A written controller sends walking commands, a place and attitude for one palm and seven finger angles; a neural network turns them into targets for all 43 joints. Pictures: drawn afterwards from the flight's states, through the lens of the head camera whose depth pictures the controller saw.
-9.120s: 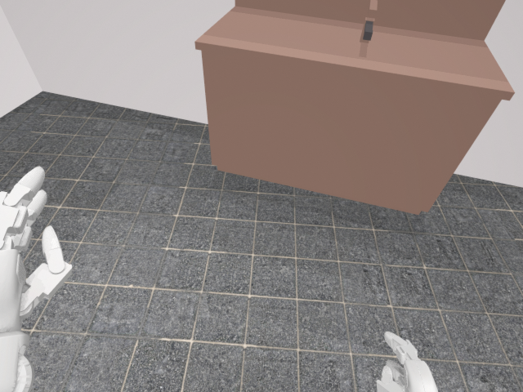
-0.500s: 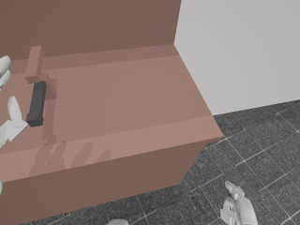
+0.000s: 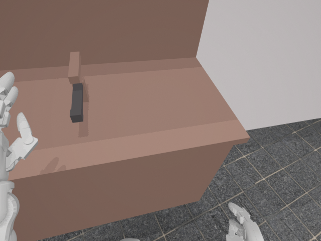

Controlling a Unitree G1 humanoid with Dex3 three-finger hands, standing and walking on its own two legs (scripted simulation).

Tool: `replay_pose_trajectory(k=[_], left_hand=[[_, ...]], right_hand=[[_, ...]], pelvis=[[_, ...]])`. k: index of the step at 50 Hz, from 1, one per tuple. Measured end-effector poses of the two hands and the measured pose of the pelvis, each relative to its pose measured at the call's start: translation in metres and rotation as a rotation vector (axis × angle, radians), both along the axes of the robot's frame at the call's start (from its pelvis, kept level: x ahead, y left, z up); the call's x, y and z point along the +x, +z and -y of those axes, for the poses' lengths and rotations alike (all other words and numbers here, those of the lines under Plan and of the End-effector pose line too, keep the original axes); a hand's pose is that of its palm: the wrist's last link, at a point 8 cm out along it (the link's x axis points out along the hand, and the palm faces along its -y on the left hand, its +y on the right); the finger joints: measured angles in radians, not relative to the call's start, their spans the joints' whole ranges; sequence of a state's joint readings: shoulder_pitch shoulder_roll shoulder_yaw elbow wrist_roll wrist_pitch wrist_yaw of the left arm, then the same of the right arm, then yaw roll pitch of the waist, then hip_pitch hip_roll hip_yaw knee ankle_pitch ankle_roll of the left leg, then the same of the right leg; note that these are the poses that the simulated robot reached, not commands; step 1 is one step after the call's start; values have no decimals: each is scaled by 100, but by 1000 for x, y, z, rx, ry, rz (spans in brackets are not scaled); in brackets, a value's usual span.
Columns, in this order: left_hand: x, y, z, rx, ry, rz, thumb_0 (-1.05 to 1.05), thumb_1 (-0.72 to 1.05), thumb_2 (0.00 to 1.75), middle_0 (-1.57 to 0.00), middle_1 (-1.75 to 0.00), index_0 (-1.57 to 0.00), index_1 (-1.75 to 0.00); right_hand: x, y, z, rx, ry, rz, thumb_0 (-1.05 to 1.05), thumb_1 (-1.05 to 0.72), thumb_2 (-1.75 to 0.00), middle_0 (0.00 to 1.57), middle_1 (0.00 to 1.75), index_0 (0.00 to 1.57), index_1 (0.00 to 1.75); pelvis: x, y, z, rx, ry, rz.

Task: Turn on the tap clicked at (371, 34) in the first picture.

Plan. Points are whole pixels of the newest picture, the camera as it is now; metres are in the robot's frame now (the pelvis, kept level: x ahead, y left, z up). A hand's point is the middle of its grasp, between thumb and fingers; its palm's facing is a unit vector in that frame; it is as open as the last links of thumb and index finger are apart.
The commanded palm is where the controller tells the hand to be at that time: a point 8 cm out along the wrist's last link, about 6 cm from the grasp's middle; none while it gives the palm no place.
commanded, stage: come to a stop and stand still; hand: left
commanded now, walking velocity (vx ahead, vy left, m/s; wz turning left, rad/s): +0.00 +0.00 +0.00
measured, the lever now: (76, 115) +0.39 +0.28 +0.07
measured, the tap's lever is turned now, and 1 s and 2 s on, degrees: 0 0 0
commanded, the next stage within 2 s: look again from close up in 1.70 s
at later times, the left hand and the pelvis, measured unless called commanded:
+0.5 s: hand (12, 184) +0.15 +0.26 +0.17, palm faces +0.49 -0.79 -0.36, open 7.4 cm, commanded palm +0.09 +0.29 +0.18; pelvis -0.05 -0.01 -0.02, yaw +5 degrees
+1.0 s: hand (21, 209) +0.12 +0.22 +0.18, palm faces +0.32 -0.79 -0.53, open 7.4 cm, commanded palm +0.06 +0.26 +0.18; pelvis -0.11 -0.02 -0.01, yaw -1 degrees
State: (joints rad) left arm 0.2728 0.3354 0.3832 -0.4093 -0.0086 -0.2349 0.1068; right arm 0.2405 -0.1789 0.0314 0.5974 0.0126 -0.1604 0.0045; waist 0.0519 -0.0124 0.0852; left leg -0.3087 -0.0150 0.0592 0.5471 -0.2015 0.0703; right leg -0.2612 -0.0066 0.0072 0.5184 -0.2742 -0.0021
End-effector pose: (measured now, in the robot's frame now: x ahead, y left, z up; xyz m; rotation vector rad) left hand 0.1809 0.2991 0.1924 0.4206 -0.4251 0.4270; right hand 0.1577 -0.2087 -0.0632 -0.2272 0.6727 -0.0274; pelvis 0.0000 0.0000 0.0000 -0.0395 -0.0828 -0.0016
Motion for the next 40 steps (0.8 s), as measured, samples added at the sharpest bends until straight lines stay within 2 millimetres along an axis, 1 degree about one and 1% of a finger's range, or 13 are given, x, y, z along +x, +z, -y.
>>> replay_pose_trajectory(k=[4, 8, 11, 16, 19, 21, 25, 28, 31, 33, 34, 37, 40], left_hand=[[-7, -11, 6, -16, -27, -54, 2, 90, 90, -21, -30, -21, -30], [-17, -19, 4, -3, -23, -112, 2, 89, 90, -21, -30, -21, -30], [-29, -19, -1, 9, -2, -112, 2, 89, 90, -21, -30, -21, -30], [-46, -9, -2, 12, 14, -48, 2, 89, 90, -21, -30, -21, -30], [-53, -5, -1, 22, 18, -19, 2, 89, 90, -21, -30, -21, -30], [-58, -6, -2, 29, 27, -23, 2, 89, 90, -21, -30, -21, -30], [-72, -14, -2, 35, 46, -69, 2, 89, 90, -21, -30, -21, -30], [-84, -21, 2, 35, 24, -55, 2, 89, 90, -21, -30, -21, -30], [-85, -24, 5, 3, -29, 7, 2, 89, 90, -21, -30, -21, -30], [-82, -26, 4, -3, -61, 57, 2, 89, 90, -21, -30, -21, -30], [-79, -25, 5, -3, -68, 69, 2, 89, 90, -21, -30, -21, -30], [-70, -19, 10, -6, -86, 47, 2, 89, 90, -21, -30, -21, -30], [-71, -4, 23, 27, -131, 7, 2, 89, 90, -21, -30, -21, -30]], right_hand=[[1, 3, -3, 12, -2, 29, 1, -90, -90, 21, 30, 21, 30], [0, 5, -1, 9, -5, 43, 1, -90, -90, 21, 30, 21, 30], [-4, 5, 3, -6, 3, 37, 1, -90, -90, 20, 30, 20, 30], [-13, 3, 10, -42, 12, 28, 1, -90, -90, 20, 30, 20, 30], [-18, -1, 12, -37, 7, 36, 1, -90, -90, 20, 30, 20, 30], [-23, -4, 11, -21, 5, 37, 1, -90, -90, 20, 30, 20, 30], [-34, -12, 11, 6, 12, 27, 1, -90, -90, 20, 30, 20, 30], [-42, -19, 12, -13, 18, 19, 1, -90, -90, 20, 30, 20, 30], [-54, -22, 13, -50, -6, 4, 1, -90, -90, 20, 30, 20, 30], [-63, -25, 13, -62, -38, 27, 1, -90, -90, 20, 30, 20, 30], [-71, -25, 12, -54, -60, 34, 1, -90, -90, 20, 30, 20, 30], [-97, -20, 9, -2, -115, 37, 1, -90, -90, 20, 30, 20, 30], [-127, -18, 9, 36, -134, -22, 1, -90, -90, 20, 30, 20, 30]], pelvis=[[-6, -1, -3, 1, 11, 6], [-13, -2, -1, 4, 26, 13], [-19, -3, 2, 5, 36, 18], [-29, -7, 1, 0, 38, 28], [-35, -10, 1, -9, 50, 43], [-39, -12, 2, -10, 59, 53], [-47, -16, 6, -2, 78, 63], [-55, -26, 6, 22, 59, 46], [-64, -33, 2, 24, 21, 12], [-73, -41, -2, 27, -8, 7], [-79, -41, -3, 51, -26, 25], [-89, -30, -2, 66, -40, 43], [-96, -15, 0, 48, -22, 9]])
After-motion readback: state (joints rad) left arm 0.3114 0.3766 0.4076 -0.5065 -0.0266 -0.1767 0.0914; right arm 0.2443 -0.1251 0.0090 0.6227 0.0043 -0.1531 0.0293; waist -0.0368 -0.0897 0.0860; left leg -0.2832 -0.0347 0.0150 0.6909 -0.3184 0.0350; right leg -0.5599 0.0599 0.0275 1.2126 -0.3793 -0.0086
